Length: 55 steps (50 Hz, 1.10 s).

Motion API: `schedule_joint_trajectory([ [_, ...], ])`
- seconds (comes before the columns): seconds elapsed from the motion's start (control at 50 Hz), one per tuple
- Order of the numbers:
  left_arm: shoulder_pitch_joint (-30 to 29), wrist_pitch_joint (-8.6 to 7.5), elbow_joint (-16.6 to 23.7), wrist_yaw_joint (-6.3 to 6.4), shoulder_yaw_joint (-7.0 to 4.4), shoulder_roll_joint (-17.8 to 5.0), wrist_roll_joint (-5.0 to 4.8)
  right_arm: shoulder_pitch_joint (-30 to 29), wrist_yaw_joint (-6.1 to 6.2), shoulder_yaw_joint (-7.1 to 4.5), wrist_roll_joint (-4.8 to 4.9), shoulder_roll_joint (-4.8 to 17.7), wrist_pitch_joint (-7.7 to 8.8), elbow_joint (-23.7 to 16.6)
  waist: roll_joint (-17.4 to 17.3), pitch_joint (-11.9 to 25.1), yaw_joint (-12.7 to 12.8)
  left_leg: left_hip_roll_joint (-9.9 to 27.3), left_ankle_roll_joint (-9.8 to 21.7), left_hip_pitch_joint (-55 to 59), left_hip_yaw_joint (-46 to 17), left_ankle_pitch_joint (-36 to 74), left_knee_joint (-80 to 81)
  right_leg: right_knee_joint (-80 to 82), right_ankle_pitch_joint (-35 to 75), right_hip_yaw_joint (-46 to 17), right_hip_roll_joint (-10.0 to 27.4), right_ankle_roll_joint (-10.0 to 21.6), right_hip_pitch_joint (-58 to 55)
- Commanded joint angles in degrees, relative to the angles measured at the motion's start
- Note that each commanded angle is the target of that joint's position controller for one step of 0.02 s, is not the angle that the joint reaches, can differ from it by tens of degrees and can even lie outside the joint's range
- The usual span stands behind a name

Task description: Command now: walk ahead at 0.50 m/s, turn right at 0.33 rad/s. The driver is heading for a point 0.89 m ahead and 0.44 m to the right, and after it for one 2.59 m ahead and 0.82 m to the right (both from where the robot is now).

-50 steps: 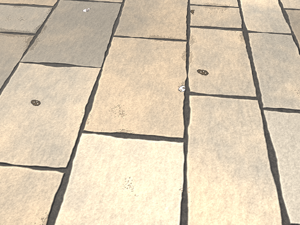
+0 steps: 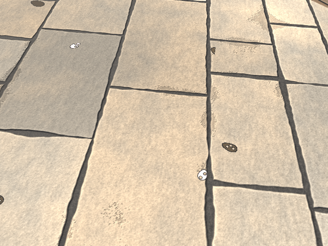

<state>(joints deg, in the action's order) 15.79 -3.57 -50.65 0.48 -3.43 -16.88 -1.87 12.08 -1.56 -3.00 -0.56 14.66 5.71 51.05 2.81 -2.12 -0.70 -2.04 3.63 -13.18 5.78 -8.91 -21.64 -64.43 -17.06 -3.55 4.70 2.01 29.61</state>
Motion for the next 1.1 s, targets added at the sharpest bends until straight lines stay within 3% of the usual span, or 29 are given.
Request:
schedule_joint_trajectory([
  [0.02, 2.9, 1.01, 2.6, 0.37, -1.17, -2.8, 0.11, -1.9, 0.38, -1.46, -0.56, 6.5, 1.68, -2.0, -7.5, 0.8, 1.6, 15.6, 7.4, 2.2, -10.0, 6.5, 15.2, 0.9, 6.7, -3.4, 3.6, -0.8, 5.7],
  [0.14, -6.3, 0.31, 6.1, -1.01, -0.76, -1.3, 0.78, 0.3, 2.03, -1.71, -0.29, 8.5, 1.14, -0.7, -5.2, -1.4, -1.1, 14.0, 5.6, 6.4, 0.2, 12.9, 16.4, 19.8, 22.6, 0.2, 2.2, -1.4, 8.0],
  [0.2, -12.1, 0.26, 9.0, -2.13, -0.08, -0.2, 0.85, 4.1, 2.47, -2.06, 0.31, 9.6, 0.09, 0.7, -3.9, -3.3, -3.6, 16.1, 5.6, 12.8, 2.0, 15.5, 15.2, 25.5, 22.4, 2.6, 1.8, -0.6, 10.7],
  [0.26, -15.5, 0.33, 12.0, -3.43, 0.03, -0.3, 0.69, 6.2, 2.63, -2.47, 0.91, 10.3, -1.68, 1.5, -4.1, -4.0, -4.0, 18.4, 5.1, 20.3, 3.5, 22.6, 11.1, 28.4, 16.7, 5.0, 0.8, 0.9, 13.4],
  [0.32, -12.2, 0.77, 13.2, -4.25, -1.2, -2.7, 0.56, 4.2, 3.25, -3.17, 1.25, 12.4, -3.1, 0.4, -7.2, 0.2, -0.3, 18.7, 3.3, 22.5, 6.0, 47.8, 0.8, 28.6, 8.4, 9.7, -3.9, 3.9, 4.5],
  [0.34, -7.2, 0.97, 12.4, -4.22, -2.23, -4.5, 0.43, 3.6, 3.51, -3.36, 1.24, 13.0, -3.58, -0.1, -8.0, 3.3, 2.8, 18.2, 2.7, 21.6, 6.6, 54.2, -6.9, 28.5, 6.2, 10.8, -6.1, 5.3, -2.2],
  [0.36, 1.4, 1.02, 10.5, -3.67, -3.91, -7.4, 0.32, 2.3, 3.69, -3.28, 1.49, 13.0, -3.83, -0.6, -7.1, 7.7, 7.6, 16.3, 1.1, 16.7, 7.6, 52.3, -18.5, 32.6, 9.2, 10.5, -8.3, 7.5, -14.8],
  [0.38, 9.9, 1.63, 8.7, -2.29, -5.83, -12.2, 0.41, 2.9, 3.66, -2.54, 0.69, 11.3, -3.25, -1.7, -0.7, 13.0, 10.9, 13.4, -1.4, 2.9, 7.6, 33.9, -35.9, 34.9, 8.7, -1.3, -1.9, 10.9, -32.2],
  [0.4, 7.6, 1.16, 9.2, -2.01, -6.28, -17.0, 0.18, 8.6, 2.24, 0.21, -0.77, 2.1, -1.3, -4.5, 12.5, 17.4, 3.2, 0.4, -4.7, -23.8, 1.2, -22.3, -55.0, 39.9, 1.2, -34.0, 12.2, 22.0, -51.1],
  [0.42, 9.6, 0.52, 10.4, -2.15, -4.79, -11.9, 0.75, 2.1, 1.19, -0.57, 1.47, 7.2, 1.38, -5.3, 5.3, 21.9, 7.6, 0.5, -3.4, -30.7, -10.8, -24.6, -60.1, 46.9, -2.4, -42.7, 14.5, 22.7, -53.7],
  [0.44, 7.1, -0.13, 10.3, -2.15, -4.01, -9.3, 1.18, -3.3, 0.68, -1.25, 3.39, 9.5, 2.76, -7.2, 2.8, 13.8, 7.9, 3.5, -1.8, -34.5, -11.3, -18.9, -58.1, 47.9, 2.4, -33.7, 12.8, 19.5, -48.0],
  [0.46, 3.3, -0.49, 10.9, -2.16, -3.57, -7.9, 0.98, -3.7, 0.92, -1.06, 2.82, 8.8, 3.32, -7.2, -2.3, 9.2, 5.0, 6.1, -1.4, -32.0, -11.1, -14.0, -52.5, 48.0, 8.4, -26.6, 10.2, 17.3, -39.4],
  [0.48, -0.4, -0.54, 11.7, -2.09, -3.03, -6.2, 1.04, -3.3, 1.28, -1.5, 1.43, 9.1, 3.13, -6.4, -3.7, 6.1, 2.8, 7.6, -2.0, -28.3, -10.7, -11.8, -47.4, 48.8, 14.5, -21.3, 7.9, 16.0, -31.9],
  [0.5, -2.2, -0.63, 12.7, -1.84, -2.54, -5.2, 1.7, -2.0, 1.29, -1.89, 0.94, 9.4, 2.37, -6.3, -2.5, 5.3, 0.9, 8.7, -2.7, -24.3, -11.1, -10.0, -45.1, 50.0, 18.5, -18.7, 6.6, 15.5, -26.9],
  [0.54, -2.7, -0.77, 13.0, -1.4, -2.64, -6.1, 1.39, -0.9, 1.35, -1.96, 0.18, 8.2, 0.91, -6.7, -2.3, 4.4, -0.6, 8.7, -4.8, -21.6, -10.0, -8.5, -40.2, 51.7, 23.0, -16.0, 5.3, 15.7, -21.6],
  [0.58, -1.2, -0.84, 12.8, -0.61, -3.14, -8.0, 1.19, -3.9, 1.68, -1.55, -0.39, 6.8, 0.13, -8.0, -1.8, 3.0, -0.1, 8.0, -6.8, -21.9, -8.9, -3.8, -33.5, 52.5, 25.3, -12.8, 3.8, 15.3, -18.1],
  [0.68, 2.8, 0.02, 11.7, 0.34, -3.57, -8.9, 0.74, -13.9, 1.13, -0.53, 0.32, 4.8, 0.47, -11.5, 1.4, 1.8, 4.1, 3.5, -7.6, -16.0, -7.8, 14.1, -12.6, 51.1, 16.4, -9.8, -0.3, 10.6, -14.4],
  [0.78, 4.9, 0.74, 10.6, 0.78, -3.53, -8.1, 0.44, -15.3, 0.19, -1.58, 1.1, 8.3, 1.62, -13.1, 3.5, 2.0, 3.7, 2.8, -5.4, -13.9, -10.9, 9.7, -6.2, 44.2, 11.8, -17.9, 3.2, 9.1, -21.6],
  [0.82, 3.5, 1.16, 11.1, 0.91, -3.42, -7.6, 0.66, -10.1, 0.23, -2.39, 1.08, 9.5, 2.29, -11.9, 5.0, 3.3, 0.6, 2.3, -3.3, -7.3, -9.6, 6.0, -4.1, 39.5, 14.5, -19.6, 2.8, 7.8, -22.2],
  [0.84, 3.1, 1.13, 11.6, 0.76, -2.66, -5.6, 0.89, -4.2, 0.56, -3.27, 0.45, 11.2, 2.63, -10.6, 4.1, 7.4, -2.3, 4.0, -1.4, 2.3, -10.3, 5.8, -3.4, 32.2, 16.8, -17.7, -0.3, 6.0, -20.2],
  [0.86, 3.8, 1.01, 12.8, 0.57, -1.33, -2.3, 1.88, 4.5, 1.05, -4.06, -0.34, 14.4, 2.65, -9.9, -2.4, 15.8, -5.5, 13.8, 2.1, 17.4, -19.8, 2.2, -4.5, 16.1, 8.0, -12.6, -4.3, 3.8, -13.0],
  [0.88, 12.6, 0.36, 14.5, 0.43, -0.38, 0.9, -0.09, 8.8, 0.8, -5.08, -0.8, 18.7, 1.8, -7.8, -23.0, 21.5, -1.0, 26.3, 12.1, 34.1, -48.1, -10.0, 1.6, -2.2, -18.0, -6.1, -11.5, 0.1, 8.1],
  [0.9, 12.0, 0.4, 12.7, 0.73, -1.35, -5.8, -0.87, 7.3, 0.52, -3.94, 0.68, 12.9, 1.55, -8.8, -16.6, 17.9, -2.5, 26.5, 11.3, 31.9, -52.0, -23.3, 4.3, -9.7, -16.1, -7.8, -6.4, -0.6, 15.2],
  [0.92, 5.3, 0.75, 13.3, 0.71, -2.26, -9.1, -0.38, 4.6, 0.82, -2.89, 0.87, 9.0, 1.13, -9.7, -10.9, 10.6, -4.2, 23.7, 8.4, 25.0, -41.6, -22.0, 5.0, -11.0, -10.6, -6.5, -4.4, -0.8, 16.7],
  [0.94, 2.1, 1.05, 13.9, 0.82, -2.36, -8.7, 0.32, 1.7, 0.9, -2.37, 0.29, 8.1, 0.69, -10.0, -7.1, 6.6, -3.3, 21.2, 6.7, 17.8, -33.7, -14.3, 5.7, -9.8, -6.5, -4.7, -2.3, -1.1, 14.6],
  [0.96, 0.1, 1.08, 14.7, 0.64, -2.48, -7.9, 0.94, 0.1, 0.99, -1.99, 0.01, 6.9, 0.41, -9.5, -7.1, 3.5, -2.4, 19.0, 6.3, 12.5, -28.4, -8.2, 6.9, -7.0, -3.8, -4.6, -0.8, -1.2, 13.4],
  [0.98, 0.4, 1.3, 14.9, 0.24, -2.5, -6.8, 0.63, -0.5, 1.17, -1.68, -0.34, 6.3, 0.47, -9.2, -8.4, 2.5, -1.1, 17.4, 5.6, 9.1, -23.9, -4.2, 8.3, -5.2, -2.1, -4.4, 0.7, -1.0, 10.7],
  [1.02, 0.8, 1.9, 15.4, -0.14, -2.07, -4.3, 0.08, -0.2, 1.22, -1.9, 0.09, 6.5, 0.92, -8.3, -9.4, 2.0, -0.5, 16.6, 6.3, 6.9, -18.5, 0.0, 10.8, -2.7, -0.9, -2.9, 1.7, -1.2, 9.5],
  [1.1, -2.8, 2.32, 17.5, -0.43, -1.56, -2.9, 0.53, 0.7, 1.35, -2.85, 0.29, 9.2, 1.14, -6.9, -7.1, 1.1, -0.7, 17.6, 7.7, 8.3, -11.1, 8.7, 13.1, 5.1, 6.2, -2.4, 2.6, -2.3, 13.1],
])
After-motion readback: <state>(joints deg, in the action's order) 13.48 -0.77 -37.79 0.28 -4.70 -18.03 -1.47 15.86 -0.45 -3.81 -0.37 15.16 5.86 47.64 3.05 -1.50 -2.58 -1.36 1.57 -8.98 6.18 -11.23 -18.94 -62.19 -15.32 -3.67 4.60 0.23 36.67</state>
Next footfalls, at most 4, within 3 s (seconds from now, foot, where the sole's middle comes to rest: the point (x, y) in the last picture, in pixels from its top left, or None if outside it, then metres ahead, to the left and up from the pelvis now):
0.38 right None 0.35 -0.16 -0.78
0.86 left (176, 198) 0.69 -0.06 -0.78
1.38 right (260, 188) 0.75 -0.45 -0.78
1.90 left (228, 152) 0.94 -0.33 -0.78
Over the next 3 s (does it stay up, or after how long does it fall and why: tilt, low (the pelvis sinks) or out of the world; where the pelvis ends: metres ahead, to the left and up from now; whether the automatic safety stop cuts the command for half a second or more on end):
stays up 1.24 -0.50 -0.01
